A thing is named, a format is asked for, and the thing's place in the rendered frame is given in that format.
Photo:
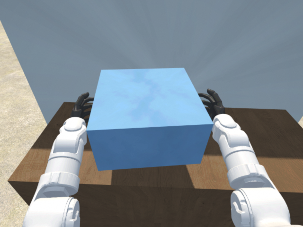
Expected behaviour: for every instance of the right robot forearm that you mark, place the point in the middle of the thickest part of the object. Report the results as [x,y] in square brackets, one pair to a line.
[244,170]

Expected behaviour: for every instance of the left robot forearm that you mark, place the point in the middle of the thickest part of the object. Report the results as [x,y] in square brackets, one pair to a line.
[61,175]

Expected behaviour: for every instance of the robot right upper arm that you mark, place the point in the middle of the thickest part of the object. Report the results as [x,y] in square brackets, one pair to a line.
[259,207]

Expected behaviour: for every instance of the pedestal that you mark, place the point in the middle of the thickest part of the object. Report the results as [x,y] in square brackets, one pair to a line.
[195,195]

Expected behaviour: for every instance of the robot right hand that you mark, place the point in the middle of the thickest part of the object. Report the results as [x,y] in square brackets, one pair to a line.
[215,103]

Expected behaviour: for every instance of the robot left hand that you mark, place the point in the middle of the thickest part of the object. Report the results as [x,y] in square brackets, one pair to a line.
[79,107]

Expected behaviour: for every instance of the carton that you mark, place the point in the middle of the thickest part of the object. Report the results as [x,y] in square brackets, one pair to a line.
[147,118]

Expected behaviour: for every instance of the robot left upper arm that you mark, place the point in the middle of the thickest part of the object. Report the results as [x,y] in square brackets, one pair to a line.
[54,212]

